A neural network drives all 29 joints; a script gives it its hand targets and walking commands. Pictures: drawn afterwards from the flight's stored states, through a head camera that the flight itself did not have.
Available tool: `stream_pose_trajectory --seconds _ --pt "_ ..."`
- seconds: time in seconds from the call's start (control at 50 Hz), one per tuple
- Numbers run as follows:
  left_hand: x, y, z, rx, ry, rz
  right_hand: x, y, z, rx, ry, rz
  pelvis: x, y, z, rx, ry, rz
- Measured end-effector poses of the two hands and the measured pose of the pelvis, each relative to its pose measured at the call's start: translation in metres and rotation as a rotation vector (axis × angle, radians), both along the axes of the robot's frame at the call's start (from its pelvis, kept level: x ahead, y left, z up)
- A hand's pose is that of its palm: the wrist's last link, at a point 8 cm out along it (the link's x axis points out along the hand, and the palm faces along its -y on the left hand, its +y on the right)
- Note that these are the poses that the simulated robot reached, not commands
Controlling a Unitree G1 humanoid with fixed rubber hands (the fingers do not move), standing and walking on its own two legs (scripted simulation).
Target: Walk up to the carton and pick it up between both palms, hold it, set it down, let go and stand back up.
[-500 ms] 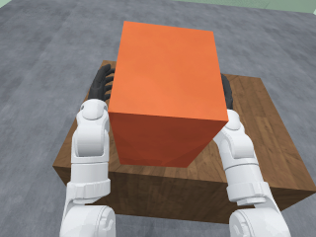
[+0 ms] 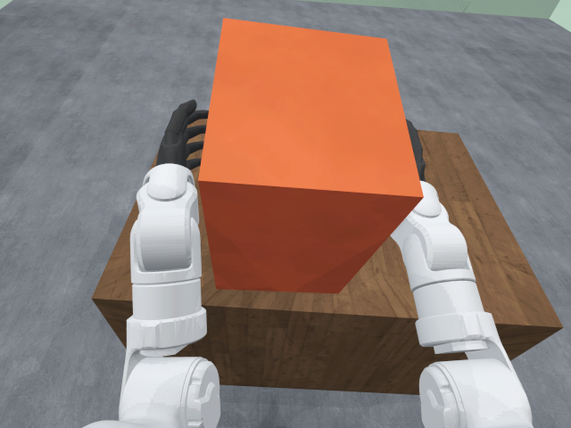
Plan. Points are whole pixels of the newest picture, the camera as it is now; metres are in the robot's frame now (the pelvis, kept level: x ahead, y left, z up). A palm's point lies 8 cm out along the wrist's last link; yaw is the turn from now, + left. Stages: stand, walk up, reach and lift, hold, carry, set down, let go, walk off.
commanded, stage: hold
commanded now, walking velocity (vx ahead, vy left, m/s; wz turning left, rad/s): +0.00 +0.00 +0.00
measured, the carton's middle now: (290, 179) +0.40 -0.01 +0.15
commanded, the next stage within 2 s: none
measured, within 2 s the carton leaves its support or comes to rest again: neither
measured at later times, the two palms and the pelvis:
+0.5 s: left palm (175, 169) +0.37 +0.13 +0.19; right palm (400, 182) +0.36 -0.16 +0.17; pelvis +0.00 -0.01 +0.00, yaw +1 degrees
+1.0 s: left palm (165, 162) +0.38 +0.14 +0.20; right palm (393, 170) +0.37 -0.15 +0.19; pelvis +0.00 +0.00 +0.00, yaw +1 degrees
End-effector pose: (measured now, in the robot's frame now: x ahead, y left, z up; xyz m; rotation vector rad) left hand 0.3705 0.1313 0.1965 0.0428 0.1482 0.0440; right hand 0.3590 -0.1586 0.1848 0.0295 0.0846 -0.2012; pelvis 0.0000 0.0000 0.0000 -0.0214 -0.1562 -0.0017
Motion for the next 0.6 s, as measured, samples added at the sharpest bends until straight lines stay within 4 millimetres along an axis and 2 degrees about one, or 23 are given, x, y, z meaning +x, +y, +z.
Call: stream_pose_trajectory --seconds 0.26,0.5,0.6 --pt "0.007 -0.003 0.014 -0.005 -0.030 0.010 0.011 -0.004 0.011 0.008 -0.031 0.010 -0.002 -0.010 0.001 0.005 0.023 0.010" --pt "0.002 0.002 -0.007 -0.015 0.008 -0.001 0.004 0.001 -0.010 -0.001 0.008 0.004 0.000 -0.010 0.001 0.005 0.015 0.016" --pt "0.001 0.004 -0.006 -0.010 -0.010 -0.004 0.001 0.003 -0.010 -0.008 -0.007 0.000 -0.001 -0.008 0.001 0.005 0.020 0.010"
